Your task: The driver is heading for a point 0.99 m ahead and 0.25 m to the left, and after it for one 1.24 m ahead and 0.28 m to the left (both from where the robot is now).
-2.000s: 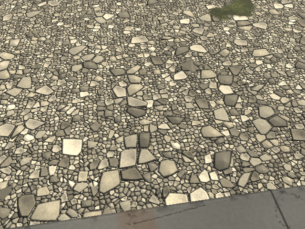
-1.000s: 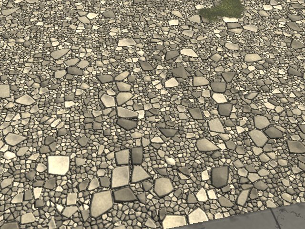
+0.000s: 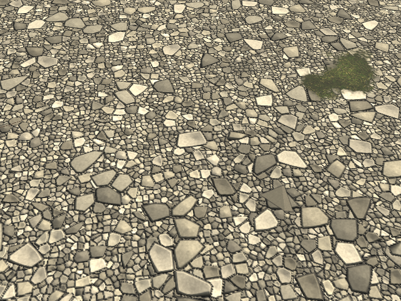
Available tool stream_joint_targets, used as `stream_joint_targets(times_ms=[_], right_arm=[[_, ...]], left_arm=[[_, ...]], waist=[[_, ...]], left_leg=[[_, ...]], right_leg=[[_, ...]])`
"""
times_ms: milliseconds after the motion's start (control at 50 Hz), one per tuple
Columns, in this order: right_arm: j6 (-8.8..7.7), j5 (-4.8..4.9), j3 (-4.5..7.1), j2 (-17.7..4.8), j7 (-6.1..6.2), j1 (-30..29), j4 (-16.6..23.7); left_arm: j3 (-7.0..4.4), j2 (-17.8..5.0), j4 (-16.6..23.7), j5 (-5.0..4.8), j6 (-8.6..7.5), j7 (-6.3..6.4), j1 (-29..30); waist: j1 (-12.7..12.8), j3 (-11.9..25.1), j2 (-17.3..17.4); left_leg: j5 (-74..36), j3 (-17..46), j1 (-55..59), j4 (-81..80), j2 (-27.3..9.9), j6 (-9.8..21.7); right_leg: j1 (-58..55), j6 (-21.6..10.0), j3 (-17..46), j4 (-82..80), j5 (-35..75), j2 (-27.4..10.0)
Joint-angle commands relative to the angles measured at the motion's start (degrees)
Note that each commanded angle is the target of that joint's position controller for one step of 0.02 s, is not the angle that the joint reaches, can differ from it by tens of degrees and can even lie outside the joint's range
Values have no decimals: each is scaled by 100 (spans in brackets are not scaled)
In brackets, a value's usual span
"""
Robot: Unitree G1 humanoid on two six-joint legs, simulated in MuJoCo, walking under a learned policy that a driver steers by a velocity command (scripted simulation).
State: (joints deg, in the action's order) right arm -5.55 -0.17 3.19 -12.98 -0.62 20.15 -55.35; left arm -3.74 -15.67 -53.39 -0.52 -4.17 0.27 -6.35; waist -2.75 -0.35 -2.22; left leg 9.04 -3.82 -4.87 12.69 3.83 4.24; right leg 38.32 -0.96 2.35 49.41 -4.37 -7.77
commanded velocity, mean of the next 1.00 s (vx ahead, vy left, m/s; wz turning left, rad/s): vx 0.50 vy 0.00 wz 0.23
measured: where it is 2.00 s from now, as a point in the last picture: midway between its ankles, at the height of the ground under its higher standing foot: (135, 171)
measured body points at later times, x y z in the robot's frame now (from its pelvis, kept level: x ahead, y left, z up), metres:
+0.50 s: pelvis +0.28 -0.07 +0.00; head +0.30 -0.08 +0.45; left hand +0.31 +0.19 -0.14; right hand +0.40 -0.34 -0.13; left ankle +0.34 +0.10 -0.67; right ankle +0.29 -0.15 -0.75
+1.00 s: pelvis +0.56 +0.02 -0.01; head +0.59 +0.03 +0.44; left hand +0.61 +0.31 -0.13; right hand +0.73 -0.22 -0.13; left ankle +0.58 +0.09 -0.75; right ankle +0.59 -0.16 -0.66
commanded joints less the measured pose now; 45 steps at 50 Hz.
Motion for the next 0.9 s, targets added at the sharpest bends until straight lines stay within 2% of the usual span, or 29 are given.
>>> stream_joint_targets(times_ms=[20,100,160,200,220,240,260,280,300,320,340,360,380,400,420,440,480,540,600,700,720,760,780,800,820,840,860,880,900], right_arm=[[-54,39,171,-900,89,-35,258],[7,83,192,-937,108,380,30],[96,111,239,-989,145,465,-84],[150,117,275,-1071,166,327,-72],[180,118,283,-1105,170,194,-43],[211,99,233,-987,169,127,-6],[213,7,140,-822,172,192,127],[77,7,-91,5,92,912,156],[-73,156,13,-536,68,548,116],[-169,297,105,-868,55,-6,297],[-198,285,113,-901,95,-323,363],[-173,190,162,-879,135,-490,377],[-101,149,187,-799,147,-374,361],[-27,140,177,-647,151,-259,338],[43,153,163,-511,153,-166,307],[100,160,159,-470,156,-232,329],[163,143,176,-510,160,-598,456],[157,140,179,-486,106,-986,583],[134,137,124,-392,22,-1534,770],[143,144,42,-319,-160,-2248,1188],[144,147,45,-344,-206,-2307,1277],[154,149,112,-496,-283,-2133,1385],[171,144,189,-639,-299,-1786,1361],[183,157,323,-864,-295,-1036,1206],[206,164,525,-1268,-214,-77,991],[237,154,684,-1891,-104,425,918],[196,131,579,-1775,-112,427,1023],[166,68,460,-1373,-105,326,1024],[135,88,398,-1126,-94,-16,1083]], left_arm=[[-6,-147,335,2,-61,-41,387],[44,-134,544,-48,-98,-129,1039],[39,-228,706,-72,-158,-231,1262],[-29,-395,668,-81,-192,-268,963],[-112,-538,546,-72,-200,-261,498],[-258,-787,237,-59,-193,-230,-444],[-385,-1205,2,13,-180,-176,-1519],[-455,-1582,-143,18,-149,-191,-1932],[-293,-1034,-124,-38,-150,-196,-1837],[-217,-780,-13,-45,-176,-175,-1291],[-159,-614,113,-7,-192,-170,-805],[-108,-441,154,47,-206,-186,-502],[-60,-306,137,108,-225,-195,-403],[-53,-284,90,113,-233,-206,-432],[-68,-341,37,97,-246,-190,-499],[-93,-443,-11,97,-264,-158,-570],[-135,-594,-86,123,-279,-74,-717],[-131,-620,-134,124,-262,8,-834],[-115,-644,-163,95,-256,48,-961],[-143,-722,-332,39,-93,71,-1418],[-160,-766,-327,23,-42,81,-1416],[-208,-933,-232,-2,44,125,-1235],[-234,-1016,-176,-4,90,157,-1157],[-238,-1046,-114,-3,143,186,-1040],[-206,-1002,-20,9,139,207,-1010],[-11,-383,247,158,7,129,-1364],[73,-289,361,78,-266,15,-1268],[-46,-677,523,-144,-444,-70,-668],[-35,-688,593,-196,-525,-83,-425]], waist=[[77,-274,551],[-126,-469,548],[-75,-511,589],[157,-289,710],[439,13,787],[862,560,703],[1174,1393,121],[766,2097,-1408],[967,2002,-930],[892,1161,-719],[712,744,-229],[548,397,-46],[349,332,-140],[260,299,-197],[199,240,-194],[184,127,-176],[245,-63,-70],[347,-160,-62],[530,-299,-50],[765,-546,50],[736,-548,14],[510,-314,-186],[290,-36,-318],[-135,368,-303],[-585,881,-42],[-360,1513,1238],[-252,2191,1374],[-425,1686,1017],[-282,1063,682]], left_leg=[[-1104,756,-185,-711,-1436,726],[-1031,669,320,-607,-1593,696],[-1429,725,927,-263,-1874,632],[-2373,701,1110,155,-1931,520],[-3332,584,1061,701,-1828,433],[-3732,365,711,1768,-1518,275],[-2236,126,-527,3534,-1161,62],[1798,282,-2866,5560,-27,-335],[2448,1092,-3555,6325,-197,-238],[2004,1016,-3965,6422,-510,-128],[1434,858,-3762,6155,-839,-103],[1097,790,-3496,5783,-1022,-129],[877,834,-3106,5552,-1175,-129],[791,818,-2887,5377,-1215,-147],[755,796,-2835,5208,-1262,-176],[607,783,-2932,5040,-1298,-217],[67,845,-3332,4577,-1321,-300],[-924,907,-3530,3723,-1186,-306],[-1577,618,-3335,2876,-1033,-268],[-1135,340,-3756,2234,-903,-108],[-853,243,-3761,2180,-851,-47],[-262,-80,-3227,2156,-579,133],[7,-255,-2681,2210,-362,245],[-78,-357,-1690,2011,-116,406],[-318,148,-57,1768,-219,675],[95,2821,2082,1588,-1661,1539],[452,5231,2891,575,-2440,2143],[406,4449,2635,473,-2209,1777],[64,3539,1819,464,-1954,1533]], right_leg=[[-5,55,-112,-957,909,78],[-16,-3,-224,-1662,999,247],[75,-186,-183,-1948,510,291],[-504,-335,-316,-2058,103,463],[-1245,-441,-497,-2124,28,665],[-2529,-604,-583,-2156,137,794],[-4335,-978,558,-1987,170,-186],[-6213,-1967,3380,-2668,-884,-1472],[-6137,-1842,3884,-3181,-1548,-1377],[-5417,-1557,2994,-3262,-1318,-1202],[-4568,-1388,2290,-3387,-764,-993],[-3805,-1298,1792,-3550,-237,-796],[-3357,-1228,1462,-3714,8,-644],[-3115,-1241,1296,-3872,93,-579],[-2969,-1268,1074,-4008,176,-576],[-2861,-1287,880,-4142,255,-588],[-2890,-1264,570,-4321,354,-603],[-3065,-1055,-10,-4392,585,-464],[-3158,-885,-517,-4473,646,-375],[-4311,-802,-863,-4068,1249,-727],[-4502,-764,-918,-3876,1619,-802],[-4669,-637,-1103,-3227,3372,-857],[-4673,-565,-1198,-2634,4366,-846],[-4444,-438,-1336,-1629,4825,-714],[-3448,-216,-1394,-198,3994,-483],[-1034,143,-1346,1999,292,360],[206,179,-110,3091,-2889,1128],[817,15,372,3250,-2554,731],[835,-95,280,2859,-2047,460]])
